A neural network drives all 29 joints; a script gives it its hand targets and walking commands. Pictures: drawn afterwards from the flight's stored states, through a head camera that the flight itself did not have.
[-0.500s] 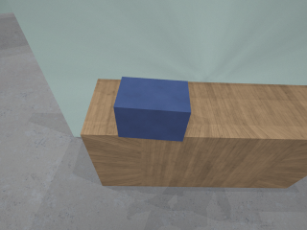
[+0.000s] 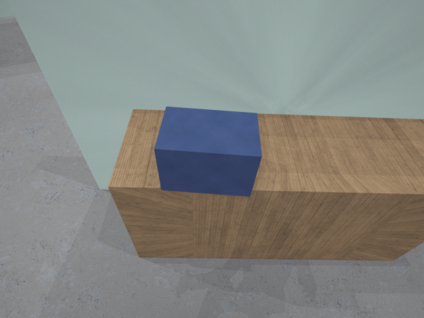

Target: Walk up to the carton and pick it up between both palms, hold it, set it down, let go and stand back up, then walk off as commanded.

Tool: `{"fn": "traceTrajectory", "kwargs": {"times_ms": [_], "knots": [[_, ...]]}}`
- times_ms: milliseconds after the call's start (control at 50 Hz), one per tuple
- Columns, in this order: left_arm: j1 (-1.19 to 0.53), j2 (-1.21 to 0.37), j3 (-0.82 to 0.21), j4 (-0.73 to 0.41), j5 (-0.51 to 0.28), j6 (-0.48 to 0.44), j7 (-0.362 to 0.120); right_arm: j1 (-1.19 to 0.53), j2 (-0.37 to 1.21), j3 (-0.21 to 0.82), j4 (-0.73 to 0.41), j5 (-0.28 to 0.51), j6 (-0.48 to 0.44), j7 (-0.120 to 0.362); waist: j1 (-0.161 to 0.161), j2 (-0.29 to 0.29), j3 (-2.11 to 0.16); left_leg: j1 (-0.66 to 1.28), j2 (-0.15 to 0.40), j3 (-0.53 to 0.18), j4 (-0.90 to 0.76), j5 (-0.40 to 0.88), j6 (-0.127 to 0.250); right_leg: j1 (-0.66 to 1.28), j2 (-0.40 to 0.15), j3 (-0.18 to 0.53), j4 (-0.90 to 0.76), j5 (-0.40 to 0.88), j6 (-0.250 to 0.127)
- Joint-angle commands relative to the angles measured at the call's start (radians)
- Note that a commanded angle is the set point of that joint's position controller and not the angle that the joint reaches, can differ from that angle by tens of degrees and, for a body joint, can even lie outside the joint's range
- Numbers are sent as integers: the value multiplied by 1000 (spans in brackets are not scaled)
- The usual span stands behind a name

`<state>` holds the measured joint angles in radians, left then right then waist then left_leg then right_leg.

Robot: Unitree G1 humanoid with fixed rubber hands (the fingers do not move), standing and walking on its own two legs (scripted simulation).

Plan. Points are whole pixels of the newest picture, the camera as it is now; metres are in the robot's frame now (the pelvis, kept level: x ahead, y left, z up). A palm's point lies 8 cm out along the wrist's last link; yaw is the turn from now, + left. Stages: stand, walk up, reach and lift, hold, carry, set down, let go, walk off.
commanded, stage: stand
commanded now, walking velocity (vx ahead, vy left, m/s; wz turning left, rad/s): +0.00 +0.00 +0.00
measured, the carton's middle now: (208, 152) +0.60 +0.00 -0.10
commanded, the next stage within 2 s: none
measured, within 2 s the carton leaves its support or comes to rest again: neither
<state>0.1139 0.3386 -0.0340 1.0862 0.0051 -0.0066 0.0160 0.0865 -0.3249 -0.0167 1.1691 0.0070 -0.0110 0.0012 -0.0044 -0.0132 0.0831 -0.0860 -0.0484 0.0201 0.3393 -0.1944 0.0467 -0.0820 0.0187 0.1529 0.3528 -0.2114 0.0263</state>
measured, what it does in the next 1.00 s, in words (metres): stands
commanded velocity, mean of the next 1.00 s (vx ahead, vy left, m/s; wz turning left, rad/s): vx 0.00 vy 0.00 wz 0.00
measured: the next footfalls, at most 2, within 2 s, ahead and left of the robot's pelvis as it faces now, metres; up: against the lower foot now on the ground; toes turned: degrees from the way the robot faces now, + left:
none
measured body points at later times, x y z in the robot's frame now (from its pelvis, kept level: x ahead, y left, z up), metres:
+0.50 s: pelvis +0.00 +0.00 +0.00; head +0.02 +0.01 +0.45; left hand +0.07 +0.30 -0.14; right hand +0.07 -0.30 -0.13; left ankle +0.00 +0.09 -0.75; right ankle -0.01 -0.14 -0.75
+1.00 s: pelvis +0.00 +0.01 +0.00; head +0.01 +0.01 +0.45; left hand +0.07 +0.30 -0.14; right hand +0.07 -0.29 -0.13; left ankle +0.00 +0.09 -0.75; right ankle -0.01 -0.14 -0.75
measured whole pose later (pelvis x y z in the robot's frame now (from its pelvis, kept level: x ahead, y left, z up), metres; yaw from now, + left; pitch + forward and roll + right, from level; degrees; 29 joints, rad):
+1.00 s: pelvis +0.00 +0.01 +0.00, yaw +0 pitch -3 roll +0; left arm 0.14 0.34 -0.03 1.09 0.01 0.00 0.02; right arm 0.09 -0.33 -0.02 1.16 0.00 -0.01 0.00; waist -0.01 -0.02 0.08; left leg -0.08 -0.06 0.02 0.34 -0.20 0.06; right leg -0.08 0.01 0.16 0.36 -0.22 0.04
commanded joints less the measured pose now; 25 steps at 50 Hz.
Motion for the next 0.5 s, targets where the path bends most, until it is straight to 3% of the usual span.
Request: {"fn": "traceTrajectory", "kwargs": {"times_ms": [0,20,40,60,80,160,180,220,240,280,300,320,340,360,380,420,440,460,480], "knots": [[3,219,46,-39,-3,-24,8,-26,-228,-35,-55,2,-20,-11,-5,8,-68,50,163,-137,-75,152,-21,-62,-99,56,-48,166,-41],[-2,221,45,-44,-5,-21,9,-45,-245,-37,-58,1,-19,-11,14,38,-78,27,179,-149,-78,160,-5,-51,-96,60,-52,163,-47],[-4,216,44,-48,-1,-20,9,-39,-239,-35,-57,5,-22,-11,5,-18,-93,31,177,-154,-72,162,-8,-35,-97,55,-45,163,-46],[4,202,40,-43,0,-20,9,-62,-242,-33,-62,-3,-24,-11,21,-20,-83,37,167,-144,-74,168,-13,-54,-97,51,-39,166,-47],[-14,212,46,-47,5,-21,12,-34,-254,-41,-56,-4,-24,-11,4,25,-75,44,162,-139,-57,171,-8,-65,-99,61,-57,199,-53],[-15,225,42,-56,-4,-28,15,-25,-246,-42,-59,0,-21,-9,-10,-12,-93,63,164,-143,-56,208,-13,-45,-104,62,-48,240,-45],[-9,234,49,-45,-6,-24,15,-52,-252,-41,-61,0,-20,-10,6,-22,-104,58,170,-145,-67,226,-5,-39,-105,58,-45,243,-42],[-1,229,47,-53,0,-24,16,-24,-237,-37,-56,1,-20,-8,-17,5,-90,49,168,-157,-75,160,-19,-43,-105,60,-39,202,-43],[-9,225,49,-58,1,-22,14,-46,-255,-41,-53,-4,-19,-13,0,9,-68,32,166,-149,-64,152,-4,-60,-104,64,-61,205,-45],[-5,227,48,-51,-3,-26,11,-22,-234,-40,-55,-4,-23,-11,-20,-3,-104,65,176,-148,-67,188,-3,-51,-100,61,-40,208,-38],[-3,214,40,-47,-1,-20,14,-24,-245,-43,-56,-2,-21,-11,-16,-7,-93,45,180,-151,-61,186,-3,-48,-104,60,-42,210,-45],[11,199,37,-45,-4,-21,11,-48,-254,-43,-65,4,-21,-7,1,22,-117,42,162,-146,-57,185,-12,-28,-104,54,-39,203,-42],[1,225,42,-55,1,-21,12,-39,-251,-44,-51,-5,-19,-9,-4,33,-115,37,167,-140,-60,172,-5,-21,-100,49,-47,205,-39],[-24,232,47,-58,2,-21,18,-32,-229,-41,-59,-3,-19,-11,-20,-3,-65,29,162,-144,-61,178,-9,-56,-102,54,-47,210,-40],[-15,226,44,-59,-6,-19,18,-35,-245,-42,-57,-1,-18,-12,-12,-4,-85,39,167,-148,-64,185,-10,-50,-103,59,-47,220,-42],[-14,208,42,-65,-3,-22,15,-31,-236,-37,-52,1,-23,-15,0,31,-78,44,167,-145,-73,217,-20,-58,-97,51,-31,198,-38],[9,190,40,-58,0,-18,14,-31,-261,-44,-58,1,-23,-16,-11,59,-92,45,168,-153,-79,171,-35,-46,-94,52,-30,175,-38],[22,215,48,-56,-3,-18,13,-48,-255,-40,-55,-5,-21,-15,10,42,-109,48,168,-151,-75,154,-18,-29,-101,57,-41,186,-33],[-5,232,55,-55,2,-23,13,-39,-239,-42,-55,-6,-19,-13,-5,-5,-113,62,169,-144,-73,189,-21,-30,-94,47,-26,193,-35]]}}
